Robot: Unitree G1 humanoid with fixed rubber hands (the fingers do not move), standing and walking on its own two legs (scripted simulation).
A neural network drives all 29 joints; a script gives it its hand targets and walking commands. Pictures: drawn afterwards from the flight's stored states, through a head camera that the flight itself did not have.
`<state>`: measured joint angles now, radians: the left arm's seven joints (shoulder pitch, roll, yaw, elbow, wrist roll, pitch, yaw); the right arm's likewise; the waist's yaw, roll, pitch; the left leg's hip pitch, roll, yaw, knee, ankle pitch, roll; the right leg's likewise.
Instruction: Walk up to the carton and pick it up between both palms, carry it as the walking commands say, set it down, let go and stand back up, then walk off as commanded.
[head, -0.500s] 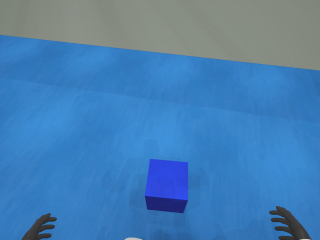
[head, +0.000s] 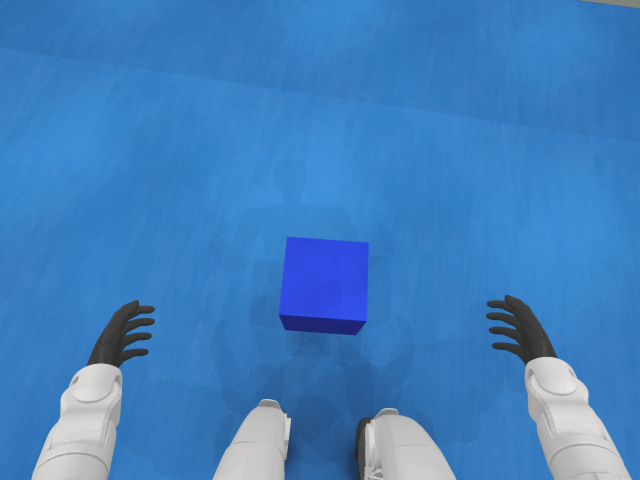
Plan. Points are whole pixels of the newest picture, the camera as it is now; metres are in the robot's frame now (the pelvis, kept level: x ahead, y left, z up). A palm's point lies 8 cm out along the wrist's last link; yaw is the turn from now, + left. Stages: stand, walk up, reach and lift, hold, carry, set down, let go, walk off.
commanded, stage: reach and lift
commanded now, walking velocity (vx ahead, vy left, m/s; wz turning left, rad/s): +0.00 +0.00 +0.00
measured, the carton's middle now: (323, 289) +0.46 +0.00 -0.62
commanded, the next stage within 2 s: none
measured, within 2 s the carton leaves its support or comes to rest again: neither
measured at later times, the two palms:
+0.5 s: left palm (184, 271) +0.37 +0.23 -0.15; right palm (480, 283) +0.35 -0.23 -0.15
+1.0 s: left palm (217, 216) +0.48 +0.19 -0.19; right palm (444, 233) +0.45 -0.20 -0.20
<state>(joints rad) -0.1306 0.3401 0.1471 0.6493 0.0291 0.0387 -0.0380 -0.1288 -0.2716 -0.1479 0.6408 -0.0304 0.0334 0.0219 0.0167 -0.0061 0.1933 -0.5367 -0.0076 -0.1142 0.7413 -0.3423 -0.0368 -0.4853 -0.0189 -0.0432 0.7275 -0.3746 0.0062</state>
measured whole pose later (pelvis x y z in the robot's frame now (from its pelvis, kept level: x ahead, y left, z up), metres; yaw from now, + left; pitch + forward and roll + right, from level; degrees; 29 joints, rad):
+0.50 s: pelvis -0.06 +0.00 -0.05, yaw -1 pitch +27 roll -1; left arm -0.77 0.31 0.19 0.74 0.03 0.16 -0.02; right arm -0.73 -0.27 -0.19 0.74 0.00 0.13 -0.03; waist 0.00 -0.01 0.14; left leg -1.12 -0.01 -0.11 0.93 -0.29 -0.04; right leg -1.08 -0.01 -0.04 0.93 -0.33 0.01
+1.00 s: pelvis -0.05 +0.01 -0.07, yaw -2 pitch +46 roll -2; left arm -1.15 0.30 0.27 0.82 0.01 0.13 -0.02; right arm -1.10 -0.23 -0.34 0.80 0.01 0.13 -0.04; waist 0.00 -0.01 0.03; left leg -1.48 -0.01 -0.11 0.94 -0.26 -0.04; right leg -1.44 -0.01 -0.04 0.94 -0.30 0.01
